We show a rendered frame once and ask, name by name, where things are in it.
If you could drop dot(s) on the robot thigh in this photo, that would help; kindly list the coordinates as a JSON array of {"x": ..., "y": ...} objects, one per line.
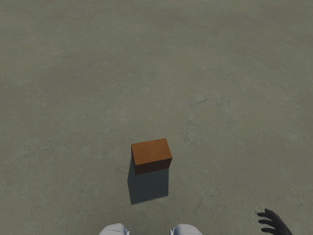
[
  {"x": 115, "y": 229},
  {"x": 184, "y": 229}
]

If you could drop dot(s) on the right robot hand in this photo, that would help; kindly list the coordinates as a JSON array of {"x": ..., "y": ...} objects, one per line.
[{"x": 276, "y": 222}]

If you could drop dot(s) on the robot left thigh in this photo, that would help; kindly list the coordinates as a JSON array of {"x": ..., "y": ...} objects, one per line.
[{"x": 115, "y": 229}]

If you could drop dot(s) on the robot right thigh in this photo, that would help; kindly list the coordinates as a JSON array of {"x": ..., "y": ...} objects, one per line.
[{"x": 184, "y": 229}]

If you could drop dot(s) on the carton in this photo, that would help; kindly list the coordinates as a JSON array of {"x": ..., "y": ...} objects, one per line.
[{"x": 150, "y": 156}]

